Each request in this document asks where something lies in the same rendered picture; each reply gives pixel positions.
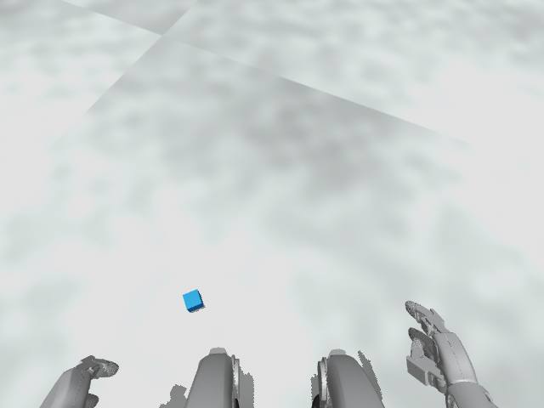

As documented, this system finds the right robot arm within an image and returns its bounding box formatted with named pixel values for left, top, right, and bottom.
left=445, top=382, right=498, bottom=408

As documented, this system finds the cube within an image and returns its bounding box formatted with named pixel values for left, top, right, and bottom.
left=183, top=289, right=204, bottom=312

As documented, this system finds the left robot hand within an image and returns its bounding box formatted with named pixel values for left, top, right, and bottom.
left=40, top=355, right=119, bottom=408

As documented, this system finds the right robot hand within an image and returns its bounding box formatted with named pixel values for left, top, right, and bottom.
left=405, top=301, right=478, bottom=395

